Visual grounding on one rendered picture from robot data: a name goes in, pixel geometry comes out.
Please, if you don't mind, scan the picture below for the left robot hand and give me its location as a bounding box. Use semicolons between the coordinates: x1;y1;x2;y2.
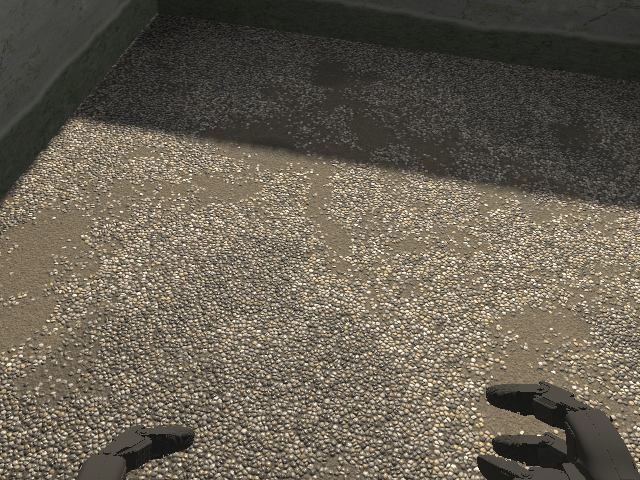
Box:
75;425;195;480

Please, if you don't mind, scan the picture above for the right robot hand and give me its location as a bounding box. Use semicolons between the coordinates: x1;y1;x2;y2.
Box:
477;381;640;480

